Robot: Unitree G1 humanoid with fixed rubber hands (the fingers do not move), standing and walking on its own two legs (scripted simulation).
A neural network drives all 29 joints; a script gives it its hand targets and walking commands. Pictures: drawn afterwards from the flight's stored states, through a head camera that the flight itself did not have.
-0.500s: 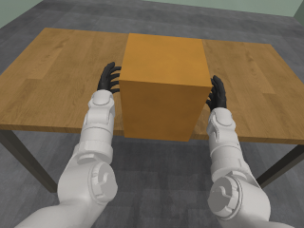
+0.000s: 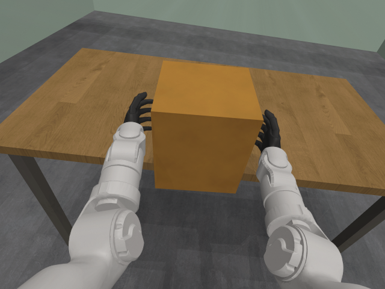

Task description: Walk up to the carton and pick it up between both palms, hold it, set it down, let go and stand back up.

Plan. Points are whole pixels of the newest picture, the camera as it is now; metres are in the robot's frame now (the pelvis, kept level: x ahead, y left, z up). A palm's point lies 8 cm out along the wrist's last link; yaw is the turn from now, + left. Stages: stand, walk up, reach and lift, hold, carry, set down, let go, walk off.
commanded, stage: reach and lift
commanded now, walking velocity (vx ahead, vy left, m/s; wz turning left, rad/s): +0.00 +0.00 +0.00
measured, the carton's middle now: (200, 129) +0.47 -0.02 +0.10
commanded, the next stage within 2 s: none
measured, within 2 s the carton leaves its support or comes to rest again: neither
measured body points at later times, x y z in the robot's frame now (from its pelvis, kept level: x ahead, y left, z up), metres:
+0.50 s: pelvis -0.01 +0.02 +0.00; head -0.05 +0.06 +0.44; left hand +0.42 +0.16 +0.19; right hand +0.40 -0.14 +0.18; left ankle +0.04 +0.08 -0.75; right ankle +0.00 -0.09 -0.75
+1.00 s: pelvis -0.02 +0.00 +0.00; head -0.10 +0.03 +0.44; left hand +0.37 +0.15 +0.26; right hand +0.37 -0.15 +0.25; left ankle +0.04 +0.08 -0.75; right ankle +0.00 -0.09 -0.75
